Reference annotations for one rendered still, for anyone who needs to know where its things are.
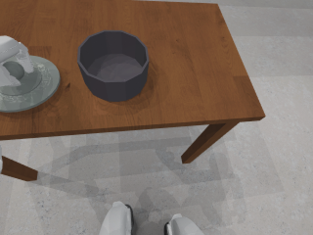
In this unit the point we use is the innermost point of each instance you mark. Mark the right robot shin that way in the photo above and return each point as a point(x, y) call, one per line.
point(176, 216)

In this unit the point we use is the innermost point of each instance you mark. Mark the pot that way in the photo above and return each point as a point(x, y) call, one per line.
point(114, 64)

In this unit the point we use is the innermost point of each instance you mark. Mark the knob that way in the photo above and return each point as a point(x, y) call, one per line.
point(15, 69)

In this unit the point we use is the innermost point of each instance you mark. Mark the robot left thigh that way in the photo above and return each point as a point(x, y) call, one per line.
point(116, 222)

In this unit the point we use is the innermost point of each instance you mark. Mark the table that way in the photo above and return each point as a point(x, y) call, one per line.
point(196, 75)

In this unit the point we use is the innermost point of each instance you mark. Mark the lid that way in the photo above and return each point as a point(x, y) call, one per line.
point(36, 87)

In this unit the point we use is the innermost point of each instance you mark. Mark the left robot hand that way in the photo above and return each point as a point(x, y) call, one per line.
point(9, 47)

